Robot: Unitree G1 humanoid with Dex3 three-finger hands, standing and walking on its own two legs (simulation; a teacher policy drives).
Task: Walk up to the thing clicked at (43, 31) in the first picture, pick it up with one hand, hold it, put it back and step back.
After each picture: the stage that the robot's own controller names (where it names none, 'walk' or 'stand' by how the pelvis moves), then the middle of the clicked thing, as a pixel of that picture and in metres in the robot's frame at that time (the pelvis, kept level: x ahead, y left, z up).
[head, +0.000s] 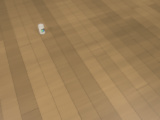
stand; (41, 29) +1.60 +0.51 -0.72
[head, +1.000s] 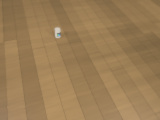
walk; (57, 32) +1.51 +0.23 -0.69
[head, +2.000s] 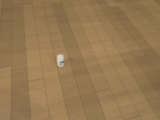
walk; (60, 60) +1.03 +0.17 -0.71
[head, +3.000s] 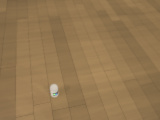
walk; (54, 90) +0.71 +0.19 -0.71
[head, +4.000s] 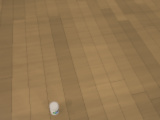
stand; (54, 108) +0.48 +0.18 -0.71
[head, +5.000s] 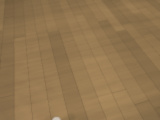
stand; out of the picture +0.45 +0.21 -0.72
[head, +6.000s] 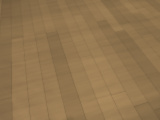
stand; out of the picture +0.42 +0.20 -0.73
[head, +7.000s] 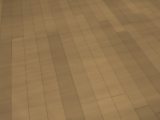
stand; out of the picture +0.39 +0.21 -0.73
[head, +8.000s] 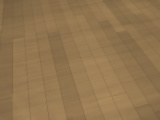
stand; out of the picture +0.41 +0.21 -0.73
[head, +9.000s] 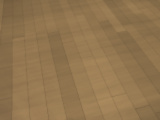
go down; out of the picture +0.40 +0.20 -0.73
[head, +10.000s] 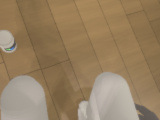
go down; (6, 42) +0.49 +0.27 -0.32
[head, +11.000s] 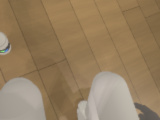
approach; (0, 43) +0.47 +0.29 -0.30
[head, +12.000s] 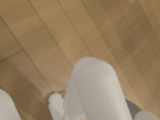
close in; out of the picture +0.45 +0.34 -0.23
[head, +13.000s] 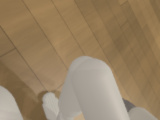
close; out of the picture +0.44 +0.35 -0.23
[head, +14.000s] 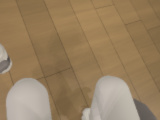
lift; out of the picture +0.37 +0.28 -0.08
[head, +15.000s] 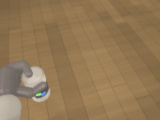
hold; (37, 84) +0.33 +0.16 +0.04
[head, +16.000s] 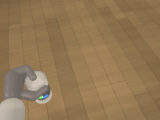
hold; (39, 88) +0.33 +0.16 -0.01
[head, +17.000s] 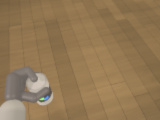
hold; (40, 89) +0.33 +0.16 -0.01
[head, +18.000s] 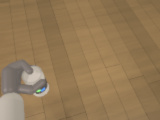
crouch; (36, 82) +0.35 +0.16 -0.06
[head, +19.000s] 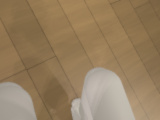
lower; out of the picture +0.48 +0.30 -0.13
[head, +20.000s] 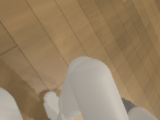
lower; out of the picture +0.41 +0.35 -0.23
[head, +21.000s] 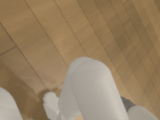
lower; out of the picture +0.41 +0.36 -0.23
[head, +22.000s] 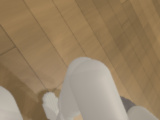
lower; out of the picture +0.41 +0.36 -0.23
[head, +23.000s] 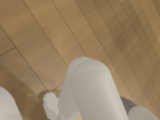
lower; out of the picture +0.41 +0.36 -0.23
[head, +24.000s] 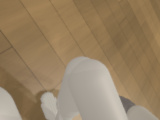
open; out of the picture +0.41 +0.36 -0.22
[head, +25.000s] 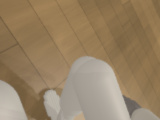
rise; out of the picture +0.41 +0.34 -0.23
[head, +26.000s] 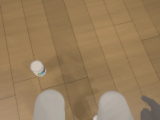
walk; (38, 68) +0.46 +0.25 -0.45
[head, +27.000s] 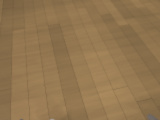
stand; out of the picture +0.40 +0.21 -0.66
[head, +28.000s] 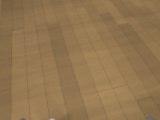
stand; out of the picture +0.40 +0.21 -0.67
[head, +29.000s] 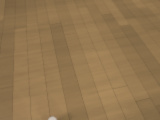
stand; out of the picture +0.40 +0.21 -0.69
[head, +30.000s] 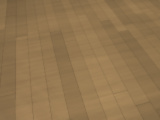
stand; out of the picture +0.40 +0.21 -0.73
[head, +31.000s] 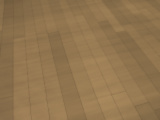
stand; out of the picture +0.39 +0.22 -0.73
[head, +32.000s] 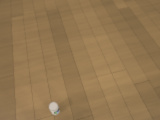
walk; (54, 108) +0.44 +0.23 -0.70
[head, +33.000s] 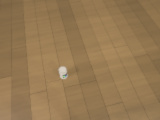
walk; (63, 72) +0.73 +0.16 -0.69
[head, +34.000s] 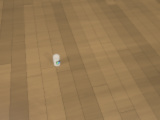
stand; (56, 60) +1.05 +0.23 -0.71
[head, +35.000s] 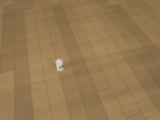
stand; (59, 65) +1.00 +0.22 -0.72
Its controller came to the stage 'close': yes
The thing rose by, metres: 0.70
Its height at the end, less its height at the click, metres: +0.00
